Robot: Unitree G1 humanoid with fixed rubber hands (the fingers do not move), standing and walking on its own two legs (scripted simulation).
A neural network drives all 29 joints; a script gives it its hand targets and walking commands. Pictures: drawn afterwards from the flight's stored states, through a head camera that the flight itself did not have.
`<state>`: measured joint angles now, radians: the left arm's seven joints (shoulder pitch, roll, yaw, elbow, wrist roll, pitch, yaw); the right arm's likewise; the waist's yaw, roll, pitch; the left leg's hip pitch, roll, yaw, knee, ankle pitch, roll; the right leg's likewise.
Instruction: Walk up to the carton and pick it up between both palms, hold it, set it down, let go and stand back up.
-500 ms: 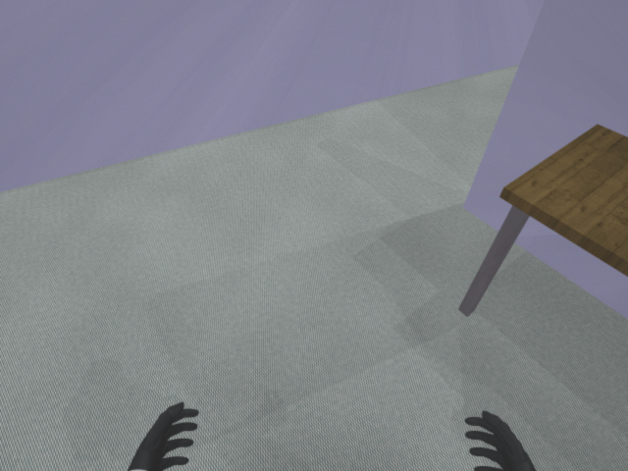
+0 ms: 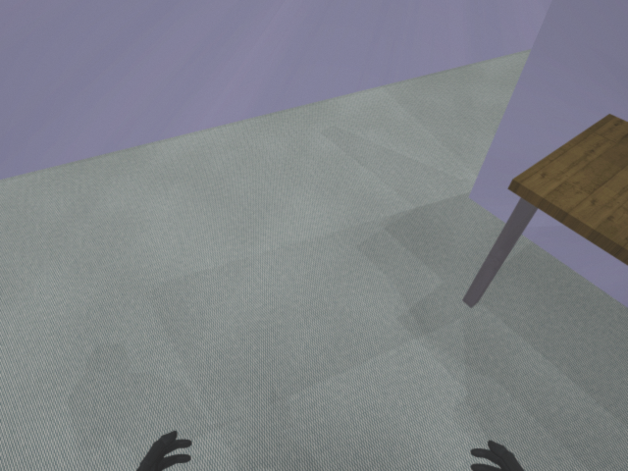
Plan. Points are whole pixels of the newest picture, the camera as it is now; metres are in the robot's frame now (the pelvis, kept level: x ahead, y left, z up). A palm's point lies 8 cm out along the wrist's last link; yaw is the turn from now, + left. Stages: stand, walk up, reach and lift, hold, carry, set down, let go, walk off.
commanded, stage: stand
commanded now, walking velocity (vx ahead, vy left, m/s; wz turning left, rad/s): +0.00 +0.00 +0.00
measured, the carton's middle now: out of the picture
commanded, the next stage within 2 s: none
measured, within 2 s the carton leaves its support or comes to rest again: neither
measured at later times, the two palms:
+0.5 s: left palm out of the picture +0.09 +0.24 -0.10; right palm out of the picture +0.10 -0.24 -0.10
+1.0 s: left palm out of the picture +0.07 +0.24 -0.10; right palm out of the picture +0.07 -0.24 -0.10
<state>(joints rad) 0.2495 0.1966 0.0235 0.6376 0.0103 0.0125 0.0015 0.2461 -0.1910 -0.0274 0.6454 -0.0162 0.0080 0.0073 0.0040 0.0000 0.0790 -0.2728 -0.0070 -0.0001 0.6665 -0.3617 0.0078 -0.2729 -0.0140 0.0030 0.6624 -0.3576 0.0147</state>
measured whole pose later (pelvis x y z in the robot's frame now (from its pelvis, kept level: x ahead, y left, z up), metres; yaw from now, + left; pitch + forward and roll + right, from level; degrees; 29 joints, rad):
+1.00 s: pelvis -0.01 +0.00 +0.01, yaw -1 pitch -3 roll +0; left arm 0.29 0.21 0.01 0.72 0.01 0.00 0.00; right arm 0.30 -0.21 -0.02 0.71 -0.01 0.00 0.00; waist 0.00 0.00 0.06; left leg -0.24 0.00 0.01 0.58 -0.30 0.00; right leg -0.25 -0.01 0.02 0.59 -0.30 0.01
